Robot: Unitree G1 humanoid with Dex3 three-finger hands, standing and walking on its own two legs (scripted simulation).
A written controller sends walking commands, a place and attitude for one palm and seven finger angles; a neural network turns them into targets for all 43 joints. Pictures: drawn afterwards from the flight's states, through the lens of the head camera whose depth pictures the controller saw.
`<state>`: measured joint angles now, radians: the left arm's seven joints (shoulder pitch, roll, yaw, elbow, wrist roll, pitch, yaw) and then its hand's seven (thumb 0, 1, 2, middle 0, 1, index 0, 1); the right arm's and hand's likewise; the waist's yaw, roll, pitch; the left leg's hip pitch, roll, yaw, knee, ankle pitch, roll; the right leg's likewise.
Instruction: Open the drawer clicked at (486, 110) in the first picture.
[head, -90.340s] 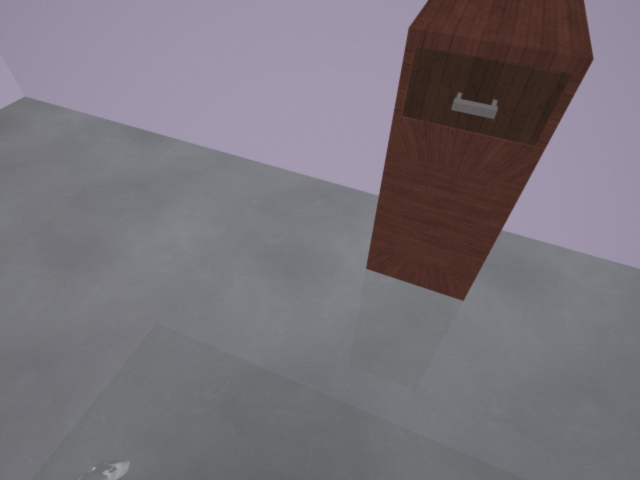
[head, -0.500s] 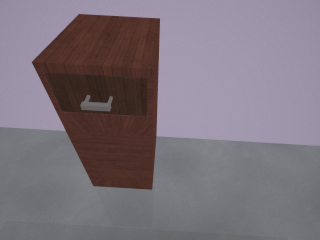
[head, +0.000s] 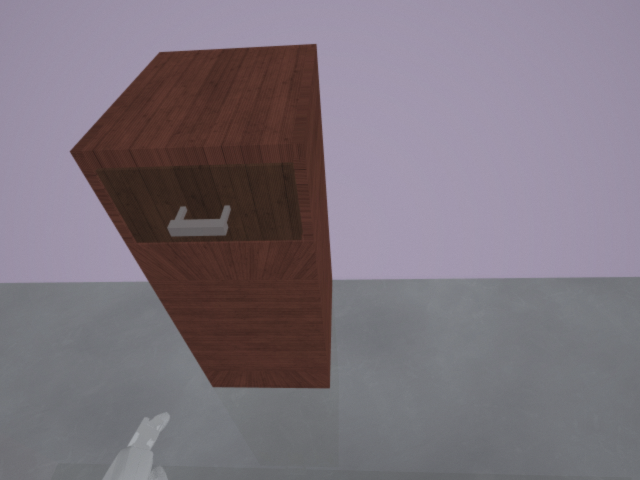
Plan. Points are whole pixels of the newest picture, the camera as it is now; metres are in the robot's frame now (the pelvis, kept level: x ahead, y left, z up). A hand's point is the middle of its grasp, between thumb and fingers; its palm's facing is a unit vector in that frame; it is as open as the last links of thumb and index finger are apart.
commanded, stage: raise the hand with hooked fingers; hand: left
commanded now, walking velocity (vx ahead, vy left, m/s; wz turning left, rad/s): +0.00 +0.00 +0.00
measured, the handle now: (201, 219) +0.54 +0.25 +0.02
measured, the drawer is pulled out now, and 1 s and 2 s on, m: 0.00 0.00 0.00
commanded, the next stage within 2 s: move the hooked fingers above the handle in 1.70 s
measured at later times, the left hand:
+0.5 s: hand (172, 395) +0.22 +0.20 +0.01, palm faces +0.11 -0.12 -0.99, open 10.2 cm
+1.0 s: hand (185, 300) +0.32 +0.19 +0.08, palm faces +0.12 -0.13 -0.98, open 13.1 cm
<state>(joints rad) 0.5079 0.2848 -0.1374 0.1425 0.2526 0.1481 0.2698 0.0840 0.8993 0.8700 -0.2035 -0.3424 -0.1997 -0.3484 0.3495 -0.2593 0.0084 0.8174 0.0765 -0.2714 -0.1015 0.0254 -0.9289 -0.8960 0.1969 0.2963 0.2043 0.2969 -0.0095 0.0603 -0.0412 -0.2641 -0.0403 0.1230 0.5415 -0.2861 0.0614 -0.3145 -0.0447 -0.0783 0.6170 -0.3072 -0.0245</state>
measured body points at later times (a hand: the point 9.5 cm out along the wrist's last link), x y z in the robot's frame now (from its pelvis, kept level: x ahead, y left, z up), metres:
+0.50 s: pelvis +0.02 -0.04 -0.02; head +0.05 -0.08 +0.43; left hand +0.21 +0.20 +0.07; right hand +0.29 -0.22 -0.10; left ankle +0.01 +0.08 -0.73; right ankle +0.01 -0.10 -0.73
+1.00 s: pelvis +0.03 -0.01 +0.00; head +0.04 -0.05 +0.45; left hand +0.31 +0.20 +0.13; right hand +0.20 -0.28 -0.10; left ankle +0.01 +0.10 -0.73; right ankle +0.02 -0.10 -0.73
